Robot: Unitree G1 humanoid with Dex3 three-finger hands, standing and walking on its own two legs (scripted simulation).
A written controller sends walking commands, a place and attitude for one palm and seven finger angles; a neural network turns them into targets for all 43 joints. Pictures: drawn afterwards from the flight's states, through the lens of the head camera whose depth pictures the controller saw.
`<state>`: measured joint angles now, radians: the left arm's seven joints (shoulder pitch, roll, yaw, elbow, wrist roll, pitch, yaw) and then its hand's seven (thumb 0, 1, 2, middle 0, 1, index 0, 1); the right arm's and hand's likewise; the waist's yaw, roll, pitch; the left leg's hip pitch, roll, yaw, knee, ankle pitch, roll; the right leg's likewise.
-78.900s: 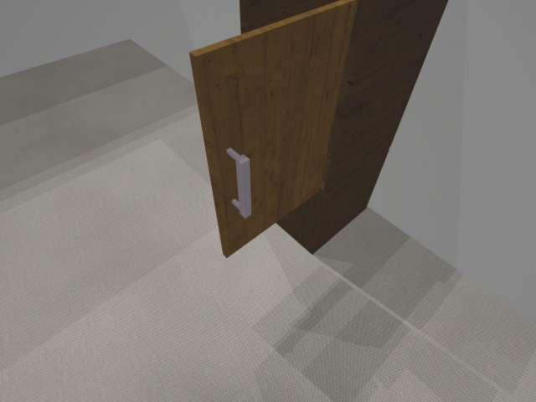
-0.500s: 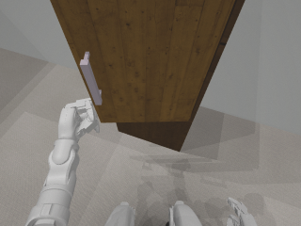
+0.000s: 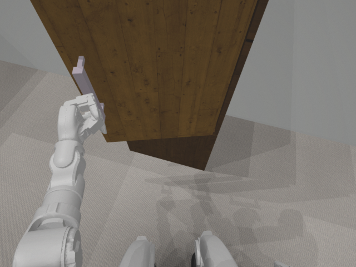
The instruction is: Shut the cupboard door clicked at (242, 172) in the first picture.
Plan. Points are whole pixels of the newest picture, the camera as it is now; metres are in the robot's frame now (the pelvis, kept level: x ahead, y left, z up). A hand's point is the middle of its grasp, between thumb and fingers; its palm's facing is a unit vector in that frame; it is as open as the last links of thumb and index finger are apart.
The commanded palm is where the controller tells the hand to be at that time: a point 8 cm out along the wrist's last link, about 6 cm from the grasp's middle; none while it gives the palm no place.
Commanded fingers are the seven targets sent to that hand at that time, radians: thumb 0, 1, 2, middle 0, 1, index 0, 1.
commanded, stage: bring the fist close to the handle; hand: left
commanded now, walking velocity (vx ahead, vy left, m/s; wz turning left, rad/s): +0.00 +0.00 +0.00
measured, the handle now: (92, 92) +0.51 +0.20 +0.05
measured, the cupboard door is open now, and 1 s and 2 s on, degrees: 21 12 0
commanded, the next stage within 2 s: push the door shut along its arc in 0.16 s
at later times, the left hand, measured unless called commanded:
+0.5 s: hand (101, 113) +0.44 +0.16 +0.06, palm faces +0.01 -1.00 -0.04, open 3.1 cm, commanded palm +0.43 +0.21 +0.05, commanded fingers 0.00 0.90 0.90 -1.30 -1.50 -1.30 -1.50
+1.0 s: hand (107, 93) +0.50 +0.16 +0.06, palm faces -0.11 -0.99 -0.04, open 3.1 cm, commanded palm +0.50 +0.20 +0.05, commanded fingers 0.00 0.90 0.90 -1.30 -1.50 -1.30 -1.50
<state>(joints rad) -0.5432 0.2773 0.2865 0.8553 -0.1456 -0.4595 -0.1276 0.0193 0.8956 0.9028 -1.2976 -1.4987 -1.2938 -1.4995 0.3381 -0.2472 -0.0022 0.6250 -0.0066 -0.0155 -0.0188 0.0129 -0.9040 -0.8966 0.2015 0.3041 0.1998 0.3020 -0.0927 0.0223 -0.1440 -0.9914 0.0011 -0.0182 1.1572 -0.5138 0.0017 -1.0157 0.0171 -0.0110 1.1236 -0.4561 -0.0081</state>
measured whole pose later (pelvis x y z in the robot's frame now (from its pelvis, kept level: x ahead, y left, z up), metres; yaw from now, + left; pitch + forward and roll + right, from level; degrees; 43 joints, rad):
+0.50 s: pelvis -0.01 +0.00 +0.00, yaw +1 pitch +20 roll -1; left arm -0.67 0.31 0.26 0.98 -0.12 -0.50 -0.16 0.02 0.89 0.90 -1.30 -1.50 -1.30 -1.50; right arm 0.27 -0.24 0.01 0.62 -0.01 -0.02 -0.02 0.01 -0.90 -0.90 0.20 0.30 0.20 0.30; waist -0.10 0.02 -0.14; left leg -1.01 -0.01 -0.04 1.18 -0.51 0.00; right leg -1.03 0.01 -0.03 1.14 -0.46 -0.01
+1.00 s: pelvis -0.02 +0.00 -0.02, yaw +0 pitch +24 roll -3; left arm -0.99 0.50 0.29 1.23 -0.11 -0.42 -0.29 0.02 0.89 0.90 -1.31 -1.50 -1.32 -1.50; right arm 0.35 -0.27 0.03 0.65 -0.01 -0.02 -0.02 0.01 -0.90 -0.90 0.20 0.30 0.20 0.30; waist -0.19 0.03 -0.13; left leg -1.18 0.00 -0.06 1.27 -0.51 0.00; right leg -1.18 0.02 -0.05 1.20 -0.45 -0.01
